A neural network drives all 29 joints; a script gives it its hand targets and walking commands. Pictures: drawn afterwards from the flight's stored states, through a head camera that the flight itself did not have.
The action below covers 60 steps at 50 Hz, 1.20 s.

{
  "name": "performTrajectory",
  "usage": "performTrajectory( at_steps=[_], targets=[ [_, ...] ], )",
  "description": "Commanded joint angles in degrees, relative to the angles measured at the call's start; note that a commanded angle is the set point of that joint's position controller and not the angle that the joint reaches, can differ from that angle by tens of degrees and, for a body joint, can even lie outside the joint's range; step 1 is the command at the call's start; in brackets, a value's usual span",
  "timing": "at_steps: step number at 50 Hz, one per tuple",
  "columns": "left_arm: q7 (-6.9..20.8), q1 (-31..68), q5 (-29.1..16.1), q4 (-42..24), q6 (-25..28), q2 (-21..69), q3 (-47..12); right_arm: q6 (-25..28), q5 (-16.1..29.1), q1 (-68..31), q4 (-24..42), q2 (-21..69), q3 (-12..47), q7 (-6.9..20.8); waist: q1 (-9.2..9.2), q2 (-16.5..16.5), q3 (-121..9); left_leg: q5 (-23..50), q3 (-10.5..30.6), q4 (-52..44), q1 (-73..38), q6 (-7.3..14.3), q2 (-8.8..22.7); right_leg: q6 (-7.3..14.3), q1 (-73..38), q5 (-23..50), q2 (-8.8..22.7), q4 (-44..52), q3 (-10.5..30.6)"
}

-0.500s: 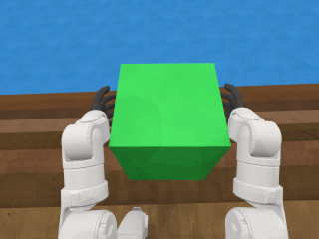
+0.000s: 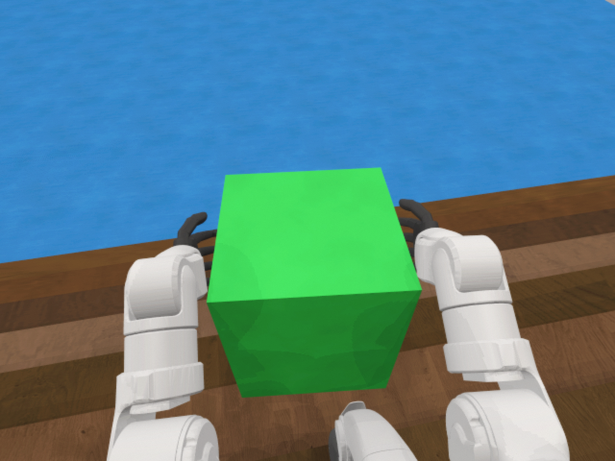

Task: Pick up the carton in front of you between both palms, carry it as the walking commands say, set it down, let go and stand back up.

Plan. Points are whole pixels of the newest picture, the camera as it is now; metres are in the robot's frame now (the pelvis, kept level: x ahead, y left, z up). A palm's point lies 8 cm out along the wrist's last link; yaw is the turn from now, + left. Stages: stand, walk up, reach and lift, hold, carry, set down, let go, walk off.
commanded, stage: carry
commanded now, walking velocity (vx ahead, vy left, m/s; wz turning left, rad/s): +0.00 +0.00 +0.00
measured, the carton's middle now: (309, 286) +0.35 -0.03 +0.02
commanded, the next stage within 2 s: none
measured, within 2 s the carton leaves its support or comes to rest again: neither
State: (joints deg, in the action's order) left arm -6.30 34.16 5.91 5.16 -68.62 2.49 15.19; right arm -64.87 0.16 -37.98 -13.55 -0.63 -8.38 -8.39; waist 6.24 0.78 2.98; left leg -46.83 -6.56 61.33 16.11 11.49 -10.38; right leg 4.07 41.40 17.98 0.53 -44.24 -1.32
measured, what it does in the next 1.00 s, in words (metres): goes down: right foot 0.16 m lower, then left foot 0.15 m lower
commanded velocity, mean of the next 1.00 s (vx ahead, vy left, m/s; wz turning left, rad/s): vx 0.00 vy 0.00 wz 0.00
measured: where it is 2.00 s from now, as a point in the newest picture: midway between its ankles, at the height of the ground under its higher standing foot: (273, 246)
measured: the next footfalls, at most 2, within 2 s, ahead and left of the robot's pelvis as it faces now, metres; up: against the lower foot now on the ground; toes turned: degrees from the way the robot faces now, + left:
right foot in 0.08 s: +0.21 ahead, -0.07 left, -0.16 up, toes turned +1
left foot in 0.42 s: +0.48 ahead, +0.12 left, -0.31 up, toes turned +2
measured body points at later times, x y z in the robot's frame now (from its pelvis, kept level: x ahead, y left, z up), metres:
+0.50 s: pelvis +0.40 +0.05 -0.24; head +0.42 +0.05 +0.21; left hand +0.77 +0.19 -0.14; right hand +0.75 -0.11 -0.15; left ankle +0.44 +0.11 -0.95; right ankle +0.25 -0.07 -0.74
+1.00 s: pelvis +0.79 +0.03 -0.43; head +0.80 +0.04 +0.02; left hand +1.12 +0.22 -0.36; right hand +1.16 -0.08 -0.35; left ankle +0.83 +0.17 -1.07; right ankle +0.75 +0.01 -1.10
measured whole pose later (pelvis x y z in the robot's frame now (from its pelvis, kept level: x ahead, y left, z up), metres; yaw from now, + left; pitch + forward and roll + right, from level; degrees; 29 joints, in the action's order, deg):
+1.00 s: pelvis +0.79 +0.03 -0.43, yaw +0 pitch +2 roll -1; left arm -10.0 31.5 -2.4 11.5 -61.2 -1.0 6.1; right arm -61.8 -4.3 -30.3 -8.9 2.5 -13.1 -7.3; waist -8.3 0.7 -1.6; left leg -17.5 5.1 72.6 41.3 1.3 0.6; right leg 9.5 24.6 -34.3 -7.5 -56.0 -8.2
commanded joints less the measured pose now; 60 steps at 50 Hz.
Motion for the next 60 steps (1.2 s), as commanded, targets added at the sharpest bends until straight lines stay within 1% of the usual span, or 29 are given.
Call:
performTrajectory(
  at_steps=[1,3,4,5,6,8,9,11,13,17,20,21,22,23,24,28,32,34,38,40,41,42,46,52,55,56,58,59,60],
  targets=[
    [9.9,40.1,-21.8,-7.2,4.9,60.1,-39.2,2.3,26.9,-40.8,14.4,69.8,35.8,15.6,-4.06,-4.7,-29.1,56.7,12.6,3.5,-8.3,-4.3,12.2,1.0,-16.8,9.2,-3.2,-1.3,-5.0],
    [9.9,38.1,-23.2,-8.9,5.3,58.4,-41.5,3.0,25.4,-38.2,15.6,67.4,36.8,15.4,-13.27,0.4,-28.3,74.0,5.5,23.7,4.7,-9.9,12.8,1.5,-39.6,1.0,-6.7,8.1,-10.5],
    [10.2,34.1,-23.5,-7.5,5.5,57.8,-42.0,2.8,24.2,-36.6,14.8,65.5,36.1,15.2,-20.37,11.6,-28.4,53.1,1.4,47.1,16.5,-12.6,7.8,5.7,-52.5,3.2,-2.6,16.5,-6.6],
    [10.5,32.2,-24.0,-5.8,5.7,57.5,-42.5,2.3,22.0,-33.8,13.6,63.5,35.3,15.0,-20.19,16.2,-26.6,2.4,2.7,58.9,36.3,-14.8,1.0,14.0,-64.2,19.1,6.8,3.6,10.8],
    [10.6,29.4,-25.2,-4.1,5.9,57.3,-43.4,1.7,18.9,-29.1,12.0,61.0,33.2,14.9,-15.49,9.5,-30.2,6.7,12.4,50.5,42.1,-12.7,4.7,20.0,-64.1,2.9,10.1,5.2,30.7],
    [11.5,38.2,-31.1,-6.7,6.0,61.1,-48.3,2.4,14.3,-23.3,6.4,56.2,27.0,14.2,-11.29,-7.0,-25.7,11.9,14.7,32.7,43.9,-9.9,10.7,17.1,-54.9,1.5,12.1,2.6,30.0],
    [12.2,40.7,-33.3,-7.0,7.3,63.0,-50.6,3.3,12.3,-20.2,6.0,55.0,24.2,14.2,-10.87,-3.5,-31.4,14.6,20.4,31.3,44.9,-9.2,11.3,20.1,-55.4,-4.6,17.7,1.7,41.3],
    [13.3,49.2,-37.3,-9.6,9.5,67.1,-53.6,5.4,9.4,-25.4,8.8,53.9,23.0,14.6,-10.34,-7.9,-25.7,24.2,14.3,2.9,30.6,-9.8,11.6,18.6,-33.4,-11.1,14.7,7.0,36.6],
    [13.5,50.8,-38.6,-8.5,10.9,68.7,-53.5,6.8,9.9,-26.2,10.2,54.5,23.6,14.7,-9.18,-1.4,-29.6,41.9,8.0,9.4,16.1,-9.2,10.6,14.5,-25.7,-6.5,14.0,0.8,29.5],
    [13.0,40.9,-36.1,-5.4,12.6,68.7,-50.8,8.1,11.6,-26.3,13.1,57.1,29.3,14.4,-15.31,-1.1,-24.9,65.1,3.2,-28.8,12.5,-11.2,8.3,9.6,-27.7,-31.6,-1.1,-13.3,11.5],
    [12.4,33.0,-32.6,-2.2,12.8,66.2,-48.8,7.3,14.2,-27.3,17.2,55.8,33.3,13.9,-6.66,9.7,-27.1,74.2,-1.9,-26.2,-15.0,-9.2,7.9,6.2,-16.8,-20.3,3.0,-27.0,4.9],
    [12.3,29.1,-31.0,-1.4,12.6,65.2,-47.6,6.9,15.0,-25.6,17.1,54.7,34.7,13.7,-0.67,3.7,-29.7,66.6,2.3,-32.0,-21.5,-6.7,9.1,2.8,-14.9,-12.9,2.1,-41.7,3.0],
    [12.1,26.8,-29.6,-0.2,11.8,64.0,-45.8,6.9,15.6,-26.2,16.5,53.5,35.7,13.7,0.4,-9.1,-30.1,71.2,9.5,-28.7,-31.9,-2.7,15.5,-1.8,-2.6,-49.6,-5.3,-60.5,-1.5],
    [11.8,25.5,-27.6,-0.2,10.5,61.0,-43.1,6.9,16.4,-22.7,13.6,52.6,35.9,13.8,-1.75,-15.3,-34.7,75.6,32.0,-20.8,-44.1,4.7,27.7,-4.4,15.0,-59.1,-6.8,-70.4,1.0],
    [11.3,24.6,-25.0,0.2,9.9,58.1,-41.4,6.9,18.0,-22.5,13.4,55.3,37.0,13.8,-0.73,-9.2,-35.8,58.6,38.6,-21.9,-43.2,7.4,28.4,-2.4,20.4,-55.7,-3.7,-64.8,4.6],
    [10.5,25.7,-19.2,-1.2,10.9,54.7,-36.9,7.3,27.4,-34.1,17.4,63.8,43.2,15.0,-0.29,3.3,-27.0,60.2,37.1,-19.3,-22.0,6.8,24.4,-1.8,17.3,-44.3,1.0,-35.2,8.2],
    [9.8,27.4,-17.8,-7.0,12.7,52.6,-37.5,8.7,30.5,-37.1,18.4,66.8,45.0,15.2,-2.45,-5.7,-29.2,66.1,31.6,-16.8,-13.7,3.1,23.2,-0.7,5.6,-29.1,0.9,-26.0,3.3],
    [9.1,28.9,-17.7,-8.3,12.8,52.2,-38.6,8.7,30.9,-36.0,18.0,66.2,44.1,15.3,1.59,1.6,-27.6,46.1,18.5,-6.4,-11.3,0.3,11.9,-0.7,1.3,0.3,-1.7,-2.0,-1.0],
    [8.3,29.8,-18.7,-12.8,11.4,48.7,-41.7,8.3,28.4,-27.7,13.4,63.0,41.4,14.9,-5.8,-10.6,-27.6,41.3,8.7,2.2,9.3,-3.1,12.1,0.1,-37.2,12.6,-4.8,1.7,-8.0],
    [9.0,24.9,-19.7,-10.3,10.1,46.3,-42.0,7.3,23.9,-23.9,12.0,60.1,39.5,14.4,-17.78,3.5,-29.5,57.5,4.3,30.6,16.1,-9.5,12.0,3.0,-52.6,1.4,-3.0,12.2,-5.6],
    [9.4,24.7,-20.8,-9.5,9.0,46.7,-42.2,6.5,21.7,-24.8,11.5,57.8,37.4,13.9,-21.59,10.3,-22.4,12.9,0.3,49.9,22.4,-10.6,3.6,6.2,-50.4,-0.6,2.2,15.8,-0.3],
    [9.7,25.3,-22.3,-6.2,8.1,45.5,-42.3,4.9,19.3,-24.3,9.9,55.4,35.7,13.3,-11.74,11.7,-24.8,7.9,10.1,46.1,36.7,-10.4,4.7,8.4,-62.0,22.4,11.0,1.2,18.4],
    [12.3,39.8,-32.8,-6.6,8.2,56.6,-48.0,3.8,11.7,-24.4,9.8,50.3,26.4,11.8,-9.63,-4.0,-25.1,23.3,15.2,19.9,39.7,-9.9,12.0,14.6,-43.1,-4.5,17.0,4.2,37.0],
    [13.5,44.1,-36.8,-5.8,10.7,65.9,-48.0,6.5,12.9,-28.4,11.4,57.5,29.1,12.8,-12.13,-3.7,-26.2,63.9,4.8,-12.3,23.4,-9.9,9.7,7.1,-29.3,-21.0,2.5,-10.5,13.6],
    [13.2,39.5,-35.1,-5.7,11.3,65.3,-46.6,6.3,14.7,-30.6,16.2,58.1,32.8,12.1,-11.95,5.8,-24.7,73.1,-4.0,-22.4,-1.8,-9.8,4.5,6.0,-15.5,-29.9,-0.7,-11.9,3.3],
    [13.1,36.8,-33.7,-4.9,11.3,64.3,-45.9,6.0,15.3,-30.9,17.7,58.1,33.8,12.0,-8.47,9.9,-26.8,73.3,-2.2,-17.5,-7.0,-8.1,5.9,4.3,-16.1,-21.8,1.5,-19.0,3.2],
    [12.9,33.3,-30.8,-4.5,10.9,62.0,-44.8,5.7,16.8,-27.2,17.2,56.9,35.5,12.0,3.65,0.0,-30.3,64.5,-1.6,-28.5,-21.6,-4.3,5.8,-1.2,-13.1,0.7,1.8,-47.6,-1.8],
    [12.5,31.1,-29.0,-3.2,10.3,60.7,-43.4,5.5,17.0,-25.6,16.0,56.1,36.4,12.2,7.36,-12.0,-26.4,65.4,5.2,-33.3,-26.1,-0.8,11.4,-3.7,-4.1,-41.2,-6.1,-66.6,-6.0],
    [12.0,29.6,-26.4,-0.9,9.2,57.8,-40.9,5.2,17.8,-25.3,12.5,54.5,36.0,12.3,-1.3,-12.8,-25.4,94.3,24.6,-21.3,-34.9,2.4,20.6,-4.1,10.5,-55.4,-7.3,-65.2,0.1]
  ],
)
